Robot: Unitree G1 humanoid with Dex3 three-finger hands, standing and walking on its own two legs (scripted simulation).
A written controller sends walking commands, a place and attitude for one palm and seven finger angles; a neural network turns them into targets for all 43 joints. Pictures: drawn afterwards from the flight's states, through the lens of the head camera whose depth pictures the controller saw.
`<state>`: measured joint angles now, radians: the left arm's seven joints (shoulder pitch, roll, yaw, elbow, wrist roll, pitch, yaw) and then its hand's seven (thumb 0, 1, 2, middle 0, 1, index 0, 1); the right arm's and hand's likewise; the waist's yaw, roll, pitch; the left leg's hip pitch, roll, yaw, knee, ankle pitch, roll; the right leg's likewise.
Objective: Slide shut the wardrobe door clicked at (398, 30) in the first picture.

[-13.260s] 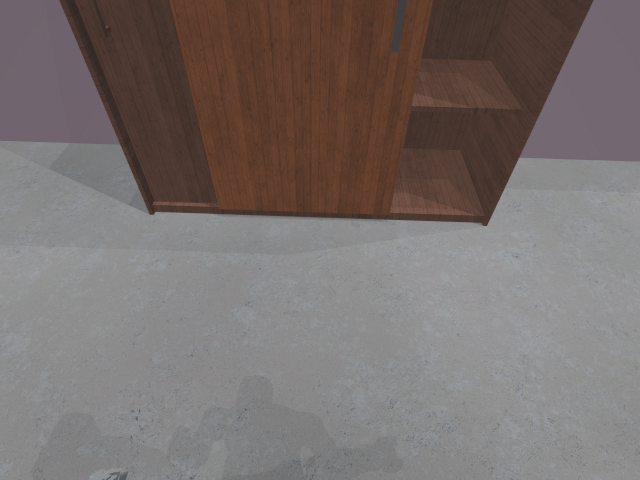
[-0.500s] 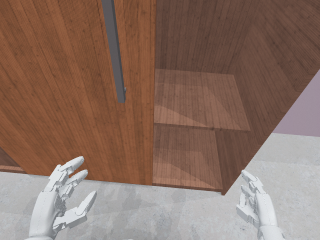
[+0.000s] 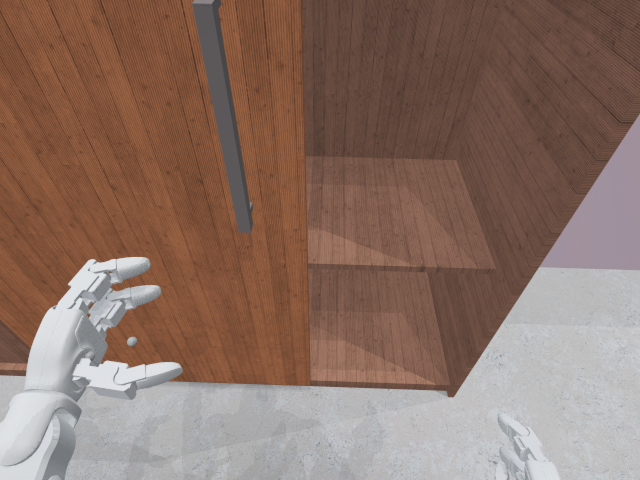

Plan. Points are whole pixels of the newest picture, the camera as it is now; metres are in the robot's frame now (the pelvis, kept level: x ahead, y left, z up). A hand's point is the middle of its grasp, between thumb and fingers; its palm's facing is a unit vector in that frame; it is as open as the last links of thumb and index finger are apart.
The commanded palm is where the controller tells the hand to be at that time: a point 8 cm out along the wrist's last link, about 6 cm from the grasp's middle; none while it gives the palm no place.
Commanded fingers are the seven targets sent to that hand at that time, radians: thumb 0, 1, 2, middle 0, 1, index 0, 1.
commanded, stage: raise the hand with hooked fingers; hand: left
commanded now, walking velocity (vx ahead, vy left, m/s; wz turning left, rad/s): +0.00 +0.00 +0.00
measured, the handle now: (232, 133) +0.51 +0.16 +0.19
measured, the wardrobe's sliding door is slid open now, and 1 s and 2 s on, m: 0.44 0.44 0.44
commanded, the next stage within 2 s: move the hooked fingers beside the handle in 1.06 s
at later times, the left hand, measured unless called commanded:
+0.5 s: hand (66, 253) +0.27 +0.27 +0.20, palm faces +0.14 -0.99 -0.09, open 14.0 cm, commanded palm +0.24 +0.31 +0.20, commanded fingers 0.00 -0.50 0.30 -0.30 -1.20 -0.30 -1.20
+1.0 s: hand (76, 236) +0.28 +0.26 +0.21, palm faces +0.14 -0.99 -0.08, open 14.0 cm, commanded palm +0.25 +0.30 +0.21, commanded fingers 0.00 -0.50 0.30 -0.30 -1.20 -0.30 -1.20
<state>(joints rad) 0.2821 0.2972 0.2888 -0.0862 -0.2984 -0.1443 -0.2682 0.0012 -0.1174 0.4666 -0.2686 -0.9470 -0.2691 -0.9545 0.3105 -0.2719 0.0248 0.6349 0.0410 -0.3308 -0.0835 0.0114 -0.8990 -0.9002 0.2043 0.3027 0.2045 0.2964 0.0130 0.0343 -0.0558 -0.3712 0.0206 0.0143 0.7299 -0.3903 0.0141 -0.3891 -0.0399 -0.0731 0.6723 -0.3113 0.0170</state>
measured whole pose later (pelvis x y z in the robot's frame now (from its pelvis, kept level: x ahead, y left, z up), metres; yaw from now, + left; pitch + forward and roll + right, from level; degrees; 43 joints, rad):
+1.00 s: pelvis +0.01 -0.02 +0.02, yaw +0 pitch -3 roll -1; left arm -0.11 0.44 0.49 0.12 -0.32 0.13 -0.39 -0.01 -0.50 0.30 -0.30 -1.20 -0.30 -1.20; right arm 0.23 -0.27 0.07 0.65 0.07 -0.28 -0.11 0.01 -0.90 -0.90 0.20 0.30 0.20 0.30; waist 0.05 0.06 -0.03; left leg -0.15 0.03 0.01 0.49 -0.29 -0.01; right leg -0.18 -0.02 -0.09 0.46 -0.23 -0.01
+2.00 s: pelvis +0.01 -0.01 +0.02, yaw +0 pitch +0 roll +0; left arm -0.41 0.45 0.42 0.49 -0.25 0.06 -0.35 -0.01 -0.51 0.30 -0.30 -1.20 -0.30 -1.20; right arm 0.26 -0.28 0.06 0.68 0.07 -0.25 -0.12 0.01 -0.90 -0.90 0.20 0.30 0.20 0.30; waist 0.01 0.05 -0.02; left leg -0.21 0.02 0.02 0.49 -0.28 0.00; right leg -0.25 -0.03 -0.07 0.47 -0.22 0.00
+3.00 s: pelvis +0.02 -0.01 +0.02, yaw -2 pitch +3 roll +0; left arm -0.64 0.47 0.42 0.80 -0.17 -0.06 -0.29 -0.01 -0.50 0.30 -0.30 -1.20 -0.30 -1.20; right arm 0.35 -0.29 0.04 0.69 0.05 -0.16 -0.08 0.01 -0.90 -0.90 0.20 0.30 0.21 0.30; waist -0.05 0.04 -0.05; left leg -0.27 0.03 0.05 0.50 -0.30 0.00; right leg -0.32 -0.02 -0.04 0.48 -0.22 0.00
